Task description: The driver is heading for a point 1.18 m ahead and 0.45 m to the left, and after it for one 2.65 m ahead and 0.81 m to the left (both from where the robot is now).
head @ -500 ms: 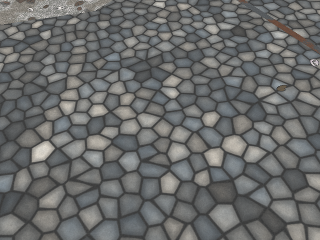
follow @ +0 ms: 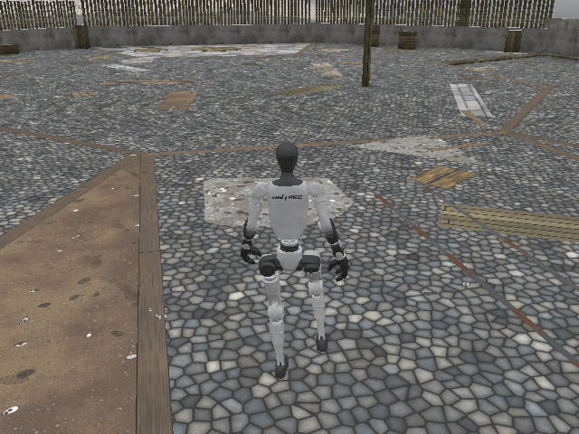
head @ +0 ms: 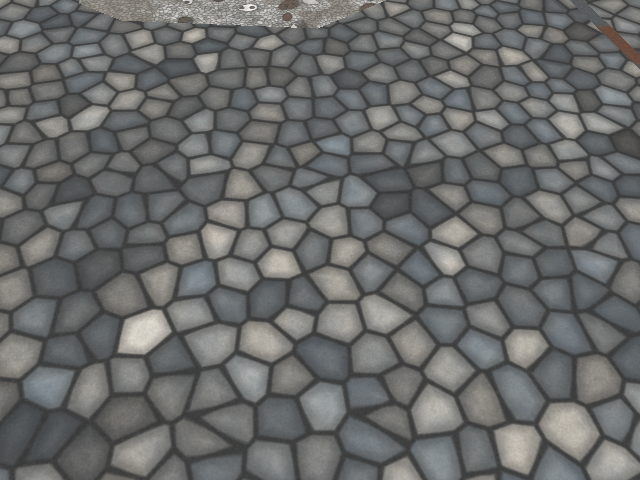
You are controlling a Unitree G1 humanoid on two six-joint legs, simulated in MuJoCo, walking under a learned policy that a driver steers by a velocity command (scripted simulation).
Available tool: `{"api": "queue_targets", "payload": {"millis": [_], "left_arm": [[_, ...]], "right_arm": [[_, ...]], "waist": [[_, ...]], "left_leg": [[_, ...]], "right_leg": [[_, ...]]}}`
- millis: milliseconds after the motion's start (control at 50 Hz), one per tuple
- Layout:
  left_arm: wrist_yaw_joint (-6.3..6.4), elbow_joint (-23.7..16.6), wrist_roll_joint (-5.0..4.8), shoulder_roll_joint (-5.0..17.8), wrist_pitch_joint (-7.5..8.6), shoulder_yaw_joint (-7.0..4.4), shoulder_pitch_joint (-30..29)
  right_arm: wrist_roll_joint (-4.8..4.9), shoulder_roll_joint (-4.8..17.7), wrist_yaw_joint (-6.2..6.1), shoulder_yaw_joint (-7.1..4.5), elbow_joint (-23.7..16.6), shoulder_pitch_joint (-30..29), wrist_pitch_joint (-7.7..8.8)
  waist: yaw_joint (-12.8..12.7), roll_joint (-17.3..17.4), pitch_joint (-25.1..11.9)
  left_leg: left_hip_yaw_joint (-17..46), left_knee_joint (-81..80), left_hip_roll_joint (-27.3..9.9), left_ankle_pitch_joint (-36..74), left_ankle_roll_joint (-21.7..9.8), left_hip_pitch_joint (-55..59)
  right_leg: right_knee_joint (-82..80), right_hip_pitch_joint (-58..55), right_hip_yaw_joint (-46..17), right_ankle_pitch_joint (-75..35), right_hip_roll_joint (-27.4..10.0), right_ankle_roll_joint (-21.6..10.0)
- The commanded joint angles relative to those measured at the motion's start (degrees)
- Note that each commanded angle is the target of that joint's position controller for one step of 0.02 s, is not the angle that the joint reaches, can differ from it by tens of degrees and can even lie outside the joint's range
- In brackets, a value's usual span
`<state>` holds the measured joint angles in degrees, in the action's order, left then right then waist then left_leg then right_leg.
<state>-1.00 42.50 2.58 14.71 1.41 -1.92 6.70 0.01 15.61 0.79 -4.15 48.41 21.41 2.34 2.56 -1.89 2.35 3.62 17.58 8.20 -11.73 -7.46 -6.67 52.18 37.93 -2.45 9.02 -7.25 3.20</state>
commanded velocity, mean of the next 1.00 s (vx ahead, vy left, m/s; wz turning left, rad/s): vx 0.50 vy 0.00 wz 0.57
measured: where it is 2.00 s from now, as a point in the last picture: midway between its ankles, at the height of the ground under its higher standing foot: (140, 279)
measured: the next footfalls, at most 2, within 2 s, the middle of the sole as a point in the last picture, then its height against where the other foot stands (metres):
right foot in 0.22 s outside the picture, level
left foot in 0.74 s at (227, 471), level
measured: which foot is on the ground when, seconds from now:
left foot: down 0.00-0.22, up 0.24-0.72, down 0.74-1.00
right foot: up 0.00-0.20, down 0.22-0.76, up 0.78-1.00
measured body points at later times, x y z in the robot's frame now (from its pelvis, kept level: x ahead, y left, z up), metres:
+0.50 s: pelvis +0.27 -0.04 +0.00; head +0.30 -0.05 +0.45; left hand +0.23 +0.24 -0.11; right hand +0.49 -0.25 -0.11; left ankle +0.28 +0.11 -0.66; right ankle +0.27 -0.14 -0.74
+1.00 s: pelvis +0.49 +0.12 +0.00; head +0.51 +0.15 +0.45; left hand +0.46 +0.41 -0.12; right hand +0.69 -0.08 -0.12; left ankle +0.45 +0.15 -0.74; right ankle +0.64 +0.01 -0.67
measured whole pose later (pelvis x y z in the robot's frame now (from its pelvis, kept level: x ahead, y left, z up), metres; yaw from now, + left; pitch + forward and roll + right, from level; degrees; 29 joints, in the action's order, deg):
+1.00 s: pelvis +0.49 +0.12 +0.00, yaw +34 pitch +1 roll +0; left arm -1.5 42.2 2.5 15.7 1.1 -1.9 11.0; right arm -0.3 15.4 0.8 -3.0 45.7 19.3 2.4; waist 0.8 -2.2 2.6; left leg 1.3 18.2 7.8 -10.4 -7.3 -8.3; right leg 58.0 35.4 -0.2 13.6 -7.6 1.9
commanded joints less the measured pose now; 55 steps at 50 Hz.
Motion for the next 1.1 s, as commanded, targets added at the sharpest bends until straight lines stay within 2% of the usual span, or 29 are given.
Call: {"api": "queue_targets", "payload": {"millis": [20, 80, 120, 160, 180, 200, 220, 240, 260, 280, 300, 320, 360, 420, 500, 560, 640, 680, 720, 740, 760, 780, 800, 820, 840, 880, 920, 1000, 1100], "left_arm": [[-0.25, -4.8, -0.29, 3.8, 0.50, -0.58, -5.3], [-0.53, -6.7, -0.65, 4.0, 1.14, -0.20, -9.9], [-0.53, -7.6, -0.91, 4.7, 1.69, -0.15, -10.9], [-0.26, -7.0, -1.11, 6.2, 2.18, -0.55, -6.6], [0.18, -5.6, -1.20, 7.3, 2.47, -1.05, -1.8], [0.82, -3.6, -1.01, 8.7, 3.09, -1.73, 5.5], [1.76, -2.8, 0.14, 12.3, 3.73, -2.69, 13.8], [2.28, -3.2, 1.50, 17.9, 3.31, -3.85, 16.9], [1.99, -3.1, 0.27, 15.8, 2.44, -3.88, 14.1], [1.82, -4.0, -0.21, 10.1, 2.17, -2.63, 9.9], [1.57, -3.8, -0.48, 6.8, 2.21, -1.75, 7.3], [1.56, -3.2, -0.44, 5.8, 2.40, -1.39, 6.9], [1.49, -1.6, -0.99, 5.7, 3.35, -1.35, 8.2], [0.88, -0.3, -1.62, 6.6, 4.67, -1.86, 10.1], [0.77, 1.4, -1.50, 7.0, 4.61, -2.19, 12.2], [0.75, 2.2, -1.52, 7.5, 4.47, -2.38, 13.0], [1.29, 3.8, -1.50, 9.3, 3.68, -2.93, 15.8], [1.62, 4.6, -1.39, 10.6, 2.84, -3.16, 16.7], [1.86, 5.0, -1.44, 12.4, 1.84, -3.42, 17.0], [1.88, 4.4, -1.59, 12.3, 1.44, -3.22, 16.3], [1.47, 1.7, -1.89, 8.6, 1.58, -2.12, 17.6], [0.66, -2.6, -1.42, 5.9, 1.96, -1.80, 15.3], [0.55, -4.0, -0.87, 9.5, 2.22, -2.33, 8.5], [0.42, -4.1, -1.70, 7.7, 2.80, -1.66, 7.4], [0.57, -3.1, -1.65, 7.1, 3.06, -1.37, 8.8], [0.37, -1.5, -0.09, 6.7, 1.29, -1.24, 12.3], [-0.18, -0.9, 0.26, 6.0, -0.12, -1.22, 13.2], [-0.65, -2.6, -0.08, 4.8, -0.47, -0.98, 5.5], [-0.97, -4.8, -0.55, 4.3, 0.02, -0.74, -3.4]], "right_arm": [[0.00, 8.9, -0.33, -2.11, -3.0, 3.0, 0.75], [-0.49, 9.4, -0.69, -2.20, -3.0, 5.3, 0.60], [-0.84, 10.0, -1.03, -2.33, -3.4, 5.3, 0.55], [-1.01, 11.0, -1.35, -2.53, -4.5, 2.3, 0.60], [-1.08, 11.6, -1.23, -2.63, -5.0, 0.4, 0.76], [-0.73, 11.5, -0.83, -2.52, -5.1, -0.7, 1.05], [-0.08, 8.4, -0.26, -1.60, -6.1, -0.5, 1.52], [1.59, 2.2, -0.37, -0.22, -8.2, 4.9, 1.54], [-0.27, 6.5, -0.75, -0.45, -7.6, 6.1, 0.85], [-1.08, 8.0, -0.63, -0.83, -6.7, 2.7, 0.22], [-1.25, 7.5, 0.04, -0.67, -6.9, -0.4, 0.02], [-1.45, 6.6, 0.61, -0.57, -7.1, -1.3, -0.38], [-2.15, 5.8, 1.61, -0.41, -7.1, -1.1, -1.70], [-2.12, 4.9, 2.46, -0.08, -8.9, -4.9, -2.46], [-2.02, 3.9, 3.07, 0.47, -11.4, -12.3, -2.50], [-1.89, 2.5, 3.80, 1.27, -13.0, -17.6, -2.14], [-2.31, 2.7, 4.32, 1.52, -15.0, -22.8, -2.07], [-2.72, 3.3, 3.93, 1.21, -15.3, -22.4, -2.13], [-3.09, 4.8, 2.99, 0.24, -13.2, -14.6, -1.71], [-3.52, 6.3, 2.21, -0.78, -9.9, -4.5, -1.15], [-3.89, 12.2, 1.20, -2.64, -8.6, 2.6, -1.12], [-1.53, 17.6, 0.78, -3.88, -10.0, 0.3, -1.55], [-0.78, 16.4, 0.33, -3.85, -9.9, 2.0, -2.02], [-0.57, 13.6, -0.25, -3.14, -8.6, 0.0, -1.87], [-0.50, 10.4, -0.49, -2.19, -8.2, -2.2, -1.54], [-0.42, 6.9, -0.64, -0.82, -8.6, -6.5, -0.58], [-0.20, 6.6, -0.27, -0.52, -7.7, -5.3, 0.67], [-0.14, 7.3, -0.05, -0.55, -5.0, -0.7, 1.44], [-0.18, 7.5, -0.32, -0.34, -2.5, 4.2, 1.93]], "waist": [[1.1, 5.3, -0.5], [2.9, 5.7, -0.4], [2.8, 6.3, -0.4], [0.0, 7.1, -1.0], [-2.3, 7.2, -2.5], [-6.2, 4.9, -6.0], [-9.5, -0.5, -13.2], [-7.0, -13.2, -20.3], [-4.9, -11.8, -19.1], [-4.2, -3.5, -10.3], [-3.8, -0.1, -5.4], [-3.2, -2.1, -3.4], [-2.3, -5.0, -2.2], [-2.1, -4.0, -2.1], [-3.3, -3.2, -0.1], [-4.4, -3.2, 1.0], [-5.8, -3.2, 2.5], [-5.2, -3.6, 1.6], [-1.5, -3.9, -3.9], [3.1, -1.2, -9.7], [5.1, 7.2, -17.0], [2.1, 17.2, -21.0], [5.2, 8.0, -17.5], [3.0, 5.6, -10.4], [0.0, 2.6, -5.6], [-4.1, 3.0, -4.4], [-4.7, 3.6, -4.9], [-2.4, 4.0, -0.7], [0.9, 4.6, 0.9]], "left_leg": [[12.6, -4.7, -13.9, 17.5, -6.4, 1.7], [14.2, -1.8, -14.5, 21.7, -6.1, 5.2], [16.0, 0.4, -15.4, 24.4, -5.3, 6.3], [17.4, 3.1, -15.7, 26.2, -3.2, 4.1], [17.6, 6.8, -14.9, 30.4, -2.0, 2.0], [15.7, 15.6, -11.9, 32.2, -0.6, -0.2], [11.9, 30.1, -7.9, 23.0, 0.9, -6.2], [4.6, 46.9, 0.8, -14.5, 3.1, -23.3], [3.6, 53.9, -2.3, -19.0, 2.6, -30.3], [3.5, 55.3, -5.8, -13.5, 2.6, -31.1], [2.6, 52.8, -7.7, -9.5, 3.1, -29.9], [2.1, 50.6, -9.2, -7.9, 3.5, -28.5], [0.9, 49.4, -10.3, -6.3, 4.5, -26.4], [0.5, 48.3, -11.1, -2.8, 5.2, -30.0], [-1.0, 40.9, -12.0, 4.2, 6.3, -34.7], [-3.9, 30.6, -12.2, 9.8, 5.8, -31.7], [-8.3, 21.5, -11.2, 5.9, 3.3, -28.4], [-10.5, 18.7, -8.6, 0.3, 1.3, -25.0], [-12.0, 16.1, -3.8, -4.8, -1.5, -15.1], [-10.9, 11.9, -2.1, -2.4, -3.3, -1.9], [7.1, 9.5, -14.8, -12.8, -7.5, 15.9], [38.4, 0.9, -27.8, -8.9, -14.1, 25.7], [34.7, -0.7, -27.0, 0.3, -14.0, 24.5], [26.0, 0.2, -25.7, 7.8, -13.2, 17.9], [20.2, -0.4, -22.5, 15.0, -10.5, 9.5], [13.3, -2.2, -18.1, 20.7, -8.1, 1.0], [10.9, -4.1, -16.6, 23.6, -8.3, -1.4], [9.0, -8.2, -15.6, 19.9, -6.7, -0.9], [7.9, -7.8, -16.1, 22.5, -4.7, 6.2]], "right_leg": [[-7.1, 1.3, 2.0, -6.2, 2.4, 0.5], [-12.9, 1.0, 2.0, -7.1, 4.3, 0.0], [-16.4, -1.7, 1.6, -5.8, 5.4, -0.9], [-20.6, -10.2, 1.0, -2.6, 6.6, -2.3], [-21.9, -17.7, 1.6, -0.1, 8.1, -3.2], [-25.7, -27.6, 2.0, -0.9, 8.4, -4.5], [-28.1, -40.4, -7.0, 7.2, -0.8, -7.1], [-32.6, -55.3, -31.8, 14.0, -17.4, -12.8], [-36.6, -51.4, -43.6, 21.3, -18.8, -15.4], [-37.3, -43.2, -34.7, 23.4, -16.3, -14.3], [-38.2, -36.9, -25.3, 16.9, -12.8, -13.0], [-39.2, -33.4, -18.2, 9.7, -10.1, -11.6], [-40.7, -30.0, -10.0, 0.1, -7.5, -10.8], [-42.5, -31.1, -4.3, -7.8, -8.3, -12.1], [-43.8, -33.3, 3.1, -11.4, -7.6, -12.2], [-43.5, -33.5, 8.3, -12.5, -6.6, -11.0], [-41.5, -37.8, 11.8, -17.0, -8.3, -9.7], [-36.0, -41.1, 14.0, -30.3, -8.8, -8.9], [-21.1, -42.3, 16.1, -46.9, -8.7, -8.4], [-7.4, -36.8, 17.6, -42.4, -7.2, -7.0], [11.1, -19.7, 17.8, -19.5, -4.5, -4.6], [28.0, 0.5, 10.9, 22.0, 7.3, -1.4], [30.0, 6.8, 2.2, 18.5, 5.2, -1.8], [27.0, 7.2, 1.6, 13.5, 2.5, -2.3], [20.4, 3.3, 1.5, 11.2, 0.5, -2.5], [14.7, -4.3, 1.3, 10.7, -0.8, -2.0], [12.0, -6.3, 2.5, 8.9, -0.2, -1.5], [2.1, -1.1, 3.3, -0.7, -0.5, -1.0], [-8.9, 2.3, 3.8, -8.9, 1.1, -2.1]]}}
Keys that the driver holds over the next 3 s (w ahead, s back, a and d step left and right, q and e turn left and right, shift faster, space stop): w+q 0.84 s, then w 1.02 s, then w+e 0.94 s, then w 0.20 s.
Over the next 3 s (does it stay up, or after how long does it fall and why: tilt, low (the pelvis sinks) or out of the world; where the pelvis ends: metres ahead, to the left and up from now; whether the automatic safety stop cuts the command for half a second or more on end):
stays up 1.46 0.66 -0.01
